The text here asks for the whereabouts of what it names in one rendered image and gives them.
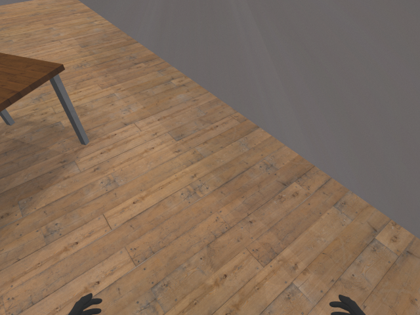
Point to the right robot hand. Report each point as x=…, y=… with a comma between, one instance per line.
x=346, y=304

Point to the left robot hand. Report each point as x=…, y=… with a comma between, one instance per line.
x=84, y=303

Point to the table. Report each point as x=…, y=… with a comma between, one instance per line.
x=20, y=76

